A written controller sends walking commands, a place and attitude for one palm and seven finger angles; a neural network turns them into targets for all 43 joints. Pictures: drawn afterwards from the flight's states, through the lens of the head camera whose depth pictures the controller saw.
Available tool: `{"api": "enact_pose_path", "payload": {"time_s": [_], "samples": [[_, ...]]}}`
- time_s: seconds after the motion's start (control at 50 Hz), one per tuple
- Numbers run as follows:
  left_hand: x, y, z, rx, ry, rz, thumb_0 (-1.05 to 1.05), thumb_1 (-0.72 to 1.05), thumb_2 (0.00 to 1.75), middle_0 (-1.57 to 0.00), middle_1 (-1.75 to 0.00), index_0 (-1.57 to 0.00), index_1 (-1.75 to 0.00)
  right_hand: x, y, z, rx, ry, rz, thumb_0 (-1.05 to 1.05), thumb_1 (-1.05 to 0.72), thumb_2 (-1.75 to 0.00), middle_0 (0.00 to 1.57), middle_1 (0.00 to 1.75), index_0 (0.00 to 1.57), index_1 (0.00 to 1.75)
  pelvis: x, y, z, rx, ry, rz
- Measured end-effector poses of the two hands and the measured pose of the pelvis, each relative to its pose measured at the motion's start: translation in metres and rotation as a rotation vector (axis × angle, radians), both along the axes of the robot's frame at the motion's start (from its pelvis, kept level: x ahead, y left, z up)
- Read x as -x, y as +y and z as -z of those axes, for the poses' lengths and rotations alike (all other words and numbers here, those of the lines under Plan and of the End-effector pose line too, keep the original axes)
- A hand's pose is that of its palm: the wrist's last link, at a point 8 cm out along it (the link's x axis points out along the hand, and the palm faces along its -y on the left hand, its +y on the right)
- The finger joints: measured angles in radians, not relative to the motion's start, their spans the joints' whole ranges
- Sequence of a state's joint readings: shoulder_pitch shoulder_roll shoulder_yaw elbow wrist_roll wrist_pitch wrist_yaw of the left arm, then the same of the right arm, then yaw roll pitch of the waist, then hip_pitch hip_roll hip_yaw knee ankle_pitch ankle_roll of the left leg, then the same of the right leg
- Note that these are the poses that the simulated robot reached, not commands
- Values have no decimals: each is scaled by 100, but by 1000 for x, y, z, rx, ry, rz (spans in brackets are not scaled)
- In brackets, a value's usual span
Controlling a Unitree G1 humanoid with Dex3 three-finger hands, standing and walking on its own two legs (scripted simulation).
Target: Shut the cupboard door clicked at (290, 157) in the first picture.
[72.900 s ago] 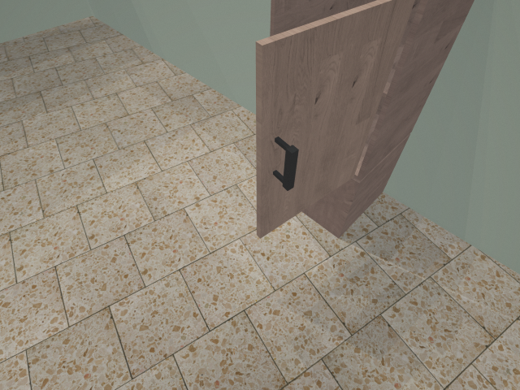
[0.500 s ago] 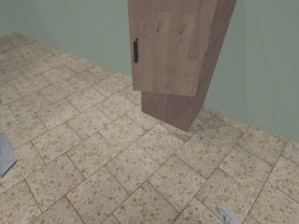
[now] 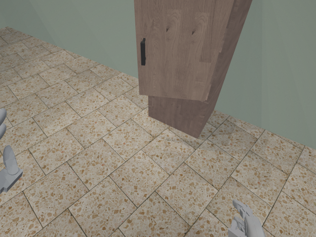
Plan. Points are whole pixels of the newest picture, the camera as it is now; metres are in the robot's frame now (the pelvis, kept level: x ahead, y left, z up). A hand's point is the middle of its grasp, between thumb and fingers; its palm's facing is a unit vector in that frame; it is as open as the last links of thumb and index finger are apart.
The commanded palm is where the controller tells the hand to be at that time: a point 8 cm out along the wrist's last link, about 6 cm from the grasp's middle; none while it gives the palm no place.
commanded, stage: let the arm hang, fingers relaxed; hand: left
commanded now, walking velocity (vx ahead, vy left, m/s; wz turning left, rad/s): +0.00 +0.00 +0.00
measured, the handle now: (143, 51) +0.96 +0.12 -0.03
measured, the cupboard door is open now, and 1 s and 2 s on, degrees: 24 24 24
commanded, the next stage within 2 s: look to check the result in 1.20 s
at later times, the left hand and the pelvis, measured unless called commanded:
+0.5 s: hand out of the picture -0.02 +0.20 -0.18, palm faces +0.03 -0.98 -0.18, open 7.0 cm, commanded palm none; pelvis -0.03 +0.01 +0.00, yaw +2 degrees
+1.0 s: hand out of the picture -0.02 +0.20 -0.17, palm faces +0.02 -0.98 -0.22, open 7.4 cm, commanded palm none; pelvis -0.03 +0.02 +0.01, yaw +0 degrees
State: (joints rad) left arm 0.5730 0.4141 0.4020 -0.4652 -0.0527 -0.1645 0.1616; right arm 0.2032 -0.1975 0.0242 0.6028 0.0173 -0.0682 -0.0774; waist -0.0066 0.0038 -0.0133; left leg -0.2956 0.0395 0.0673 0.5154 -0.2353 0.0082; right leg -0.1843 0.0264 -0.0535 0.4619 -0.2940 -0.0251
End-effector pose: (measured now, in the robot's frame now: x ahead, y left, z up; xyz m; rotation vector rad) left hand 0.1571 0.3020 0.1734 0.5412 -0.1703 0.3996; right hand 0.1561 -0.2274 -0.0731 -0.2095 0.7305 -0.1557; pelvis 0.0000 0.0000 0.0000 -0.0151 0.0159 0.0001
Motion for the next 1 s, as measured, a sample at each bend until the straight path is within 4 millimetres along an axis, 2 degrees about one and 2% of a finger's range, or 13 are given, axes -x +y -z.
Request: {"api": "enact_pose_path", "payload": {"time_s": [0.12, 0.16, 0.2, 0.24, 0.32, 0.36, 0.4, 0.48, 0.56, 0.62, 0.68, 0.8, 1.0], "samples": [[-4, 6, 12, 24, 21, -3, 2, 89, 90, -21, -31, -21, -30, 6, 2, 5, -5, 21, -5, 1, -90, -90, 20, 30, 21, 30, 0, 5, 1, 2, -1, -7], [-15, 10, 52, 71, 176, 9, 1, 90, 90, -21, -30, -21, -30, 7, 0, 16, -14, 52, -55, 1, -90, -90, 20, 30, 21, 30, 4, 9, 3, 2, 3, -16], [-19, 10, 109, 158, 410, -1, 1, 90, 90, -20, -30, -20, -30, 11, -4, 28, -11, 101, -78, 1, -90, -90, 20, 30, 21, 30, 9, 14, 6, -1, 2, -20], [-10, 3, 169, 244, 657, -12, 1, 90, 90, -20, -30, -20, -30, 19, -9, 35, -5, 143, -73, 1, -90, -90, 20, 30, 21, 30, 14, 17, 8, -5, -4, -20], [44, -31, 262, 399, 1061, -18, 1, 91, 90, -20, -30, -20, -30, 51, -17, 42, 16, 244, -33, 1, -90, -90, 20, 30, 21, 30, 20, 17, 7, -14, -19, -16], [79, -51, 292, 478, 1209, -26, 1, 91, 90, -20, -30, -20, -30, 72, -19, 43, 30, 318, -15, 1, -90, -90, 20, 30, 21, 30, 22, 16, 5, -14, -24, -17], [113, -66, 310, 558, 1313, -60, 1, 92, 90, -21, -30, -20, -30, 96, -20, 45, 41, 403, 3, 1, -90, -90, 20, 30, 20, 30, 23, 15, 3, -12, -27, -20], [166, -59, 321, 613, 1420, -178, 0, 99, 90, -21, -30, -21, -30, 141, -15, 49, 40, 566, 29, 1, -90, -90, 20, 30, 20, 30, 25, 11, -1, -4, -31, -30], [211, -50, 318, 620, 1523, -256, 0, 97, 90, -21, -30, -21, -30, 173, -6, 56, 9, 661, 59, 1, -90, -90, 20, 30, 20, 30, 26, 12, -3, 0, -38, -30], [233, -44, 312, 611, 1575, -301, 0, 95, 90, -21, -30, -20, -30, 187, 2, 61, -21, 693, 75, 1, -90, -90, 20, 30, 20, 30, 27, 14, -4, 0, -42, -27], [244, -40, 307, 598, 1599, -328, 1, 94, 90, -21, -30, -20, -30, 194, 9, 66, -47, 704, 85, 1, -90, -90, 20, 30, 20, 30, 28, 16, -5, -1, -43, -22], [236, -38, 304, 580, 1574, -325, 1, 92, 90, -20, -30, -20, -30, 193, 17, 71, -78, 685, 93, 0, -90, -90, 20, 30, 20, 30, 28, 18, -5, -6, -44, -13], [182, -50, 310, 579, 1459, -221, 1, 91, 90, -20, -30, -20, -30, 173, 11, 67, -65, 614, 102, 0, -90, -90, 20, 30, 20, 30, 25, 17, -6, -12, -47, -5]]}}
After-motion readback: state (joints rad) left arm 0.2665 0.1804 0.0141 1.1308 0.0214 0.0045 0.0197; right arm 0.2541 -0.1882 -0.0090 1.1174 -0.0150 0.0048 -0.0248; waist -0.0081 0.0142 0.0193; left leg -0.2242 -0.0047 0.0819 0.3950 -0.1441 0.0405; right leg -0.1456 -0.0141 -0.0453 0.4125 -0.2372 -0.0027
